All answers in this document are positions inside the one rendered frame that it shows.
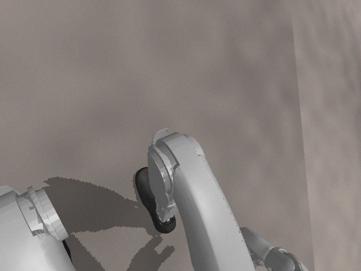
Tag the right robot hand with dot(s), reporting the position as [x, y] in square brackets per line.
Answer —
[257, 245]

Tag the right robot arm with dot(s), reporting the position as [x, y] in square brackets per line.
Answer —
[279, 260]

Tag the right robot foot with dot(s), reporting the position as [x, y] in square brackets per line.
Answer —
[148, 200]

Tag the left robot foot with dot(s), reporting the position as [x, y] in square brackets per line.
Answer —
[67, 248]

